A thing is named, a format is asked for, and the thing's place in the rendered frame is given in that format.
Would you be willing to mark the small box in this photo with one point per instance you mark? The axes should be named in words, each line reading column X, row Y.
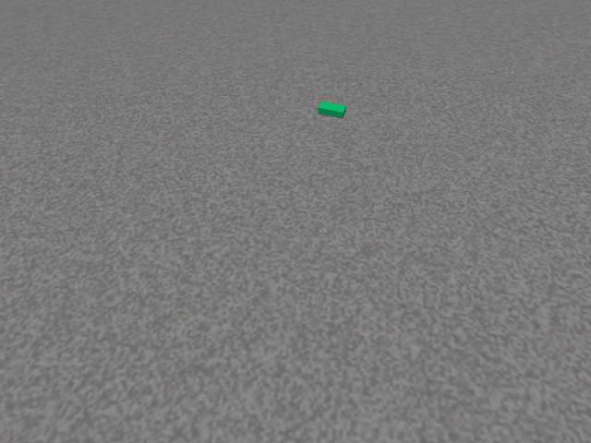
column 332, row 109

